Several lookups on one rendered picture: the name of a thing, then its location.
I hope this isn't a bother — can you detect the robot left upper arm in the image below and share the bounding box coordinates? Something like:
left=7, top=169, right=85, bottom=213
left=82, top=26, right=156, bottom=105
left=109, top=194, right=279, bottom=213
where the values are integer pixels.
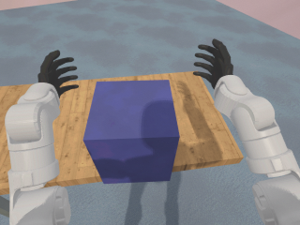
left=11, top=186, right=71, bottom=225

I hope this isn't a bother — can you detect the table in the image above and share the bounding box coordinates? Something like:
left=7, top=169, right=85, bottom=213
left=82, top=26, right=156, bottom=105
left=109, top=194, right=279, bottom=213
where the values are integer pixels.
left=0, top=70, right=244, bottom=218

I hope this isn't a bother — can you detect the carton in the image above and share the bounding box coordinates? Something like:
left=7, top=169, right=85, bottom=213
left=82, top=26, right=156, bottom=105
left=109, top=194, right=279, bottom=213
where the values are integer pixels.
left=82, top=80, right=180, bottom=184

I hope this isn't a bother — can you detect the left robot forearm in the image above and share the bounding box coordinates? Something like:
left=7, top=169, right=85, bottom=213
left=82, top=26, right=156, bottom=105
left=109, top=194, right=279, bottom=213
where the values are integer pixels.
left=5, top=82, right=60, bottom=225

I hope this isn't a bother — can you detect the right robot forearm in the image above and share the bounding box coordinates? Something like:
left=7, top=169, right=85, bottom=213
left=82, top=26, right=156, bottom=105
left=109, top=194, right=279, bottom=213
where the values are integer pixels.
left=213, top=75, right=300, bottom=181

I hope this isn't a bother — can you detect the robot right upper arm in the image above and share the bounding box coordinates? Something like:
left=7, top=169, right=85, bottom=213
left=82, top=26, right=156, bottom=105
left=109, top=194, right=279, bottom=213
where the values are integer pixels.
left=252, top=174, right=300, bottom=225

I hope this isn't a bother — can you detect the right robot hand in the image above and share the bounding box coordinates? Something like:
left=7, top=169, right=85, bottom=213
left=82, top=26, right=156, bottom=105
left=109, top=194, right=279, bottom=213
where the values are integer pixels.
left=193, top=38, right=233, bottom=89

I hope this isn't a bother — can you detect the left robot hand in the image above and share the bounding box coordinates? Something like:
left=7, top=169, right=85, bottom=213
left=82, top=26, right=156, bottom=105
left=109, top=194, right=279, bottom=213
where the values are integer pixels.
left=37, top=50, right=79, bottom=98

